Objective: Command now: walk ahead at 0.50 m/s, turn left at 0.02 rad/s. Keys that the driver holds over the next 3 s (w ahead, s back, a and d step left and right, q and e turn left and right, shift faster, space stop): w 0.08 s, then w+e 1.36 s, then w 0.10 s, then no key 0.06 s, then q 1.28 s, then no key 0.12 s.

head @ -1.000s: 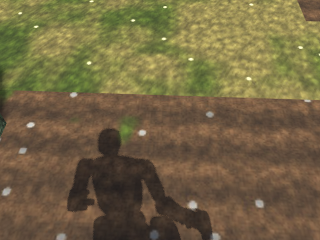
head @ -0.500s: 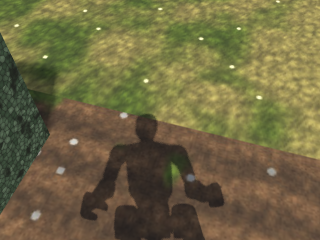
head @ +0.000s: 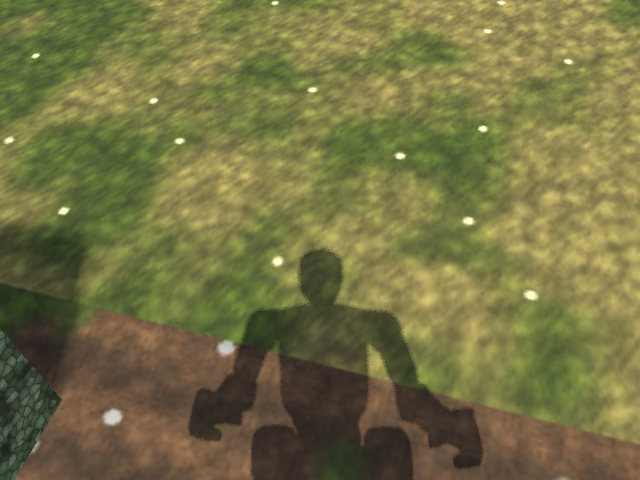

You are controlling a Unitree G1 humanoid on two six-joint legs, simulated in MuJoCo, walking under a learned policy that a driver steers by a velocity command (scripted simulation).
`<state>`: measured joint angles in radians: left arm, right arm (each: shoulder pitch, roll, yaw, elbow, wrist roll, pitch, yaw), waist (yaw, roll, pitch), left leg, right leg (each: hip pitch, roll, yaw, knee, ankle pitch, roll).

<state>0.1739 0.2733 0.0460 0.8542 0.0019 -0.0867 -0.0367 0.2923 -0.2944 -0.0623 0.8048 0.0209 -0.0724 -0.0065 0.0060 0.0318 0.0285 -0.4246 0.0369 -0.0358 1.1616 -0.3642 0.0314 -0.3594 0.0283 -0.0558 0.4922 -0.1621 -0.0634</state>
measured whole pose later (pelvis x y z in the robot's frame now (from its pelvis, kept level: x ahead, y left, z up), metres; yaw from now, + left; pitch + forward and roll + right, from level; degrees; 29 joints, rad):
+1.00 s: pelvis +0.51 -0.10 -0.01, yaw -28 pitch +1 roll +1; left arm 0.17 0.30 0.08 0.71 -0.02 -0.04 -0.04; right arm 0.21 -0.30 -0.07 0.82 0.02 -0.10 0.00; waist -0.01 0.01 0.07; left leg -0.33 0.06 0.01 1.19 -0.45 -0.02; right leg -0.43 0.05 -0.03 0.60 -0.18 -0.10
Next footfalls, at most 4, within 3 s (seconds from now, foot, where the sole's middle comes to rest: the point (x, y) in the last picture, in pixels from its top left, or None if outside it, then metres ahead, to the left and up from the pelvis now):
0.40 left None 0.41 0.13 -0.77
0.90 right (451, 424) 0.58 -0.21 -0.77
1.40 left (431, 286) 0.94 -0.21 -0.77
1.80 right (565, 298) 0.89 -0.52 -0.77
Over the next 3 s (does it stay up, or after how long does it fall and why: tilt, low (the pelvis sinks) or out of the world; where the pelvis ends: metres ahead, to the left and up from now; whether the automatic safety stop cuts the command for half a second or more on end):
stays up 0.92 -0.37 0.01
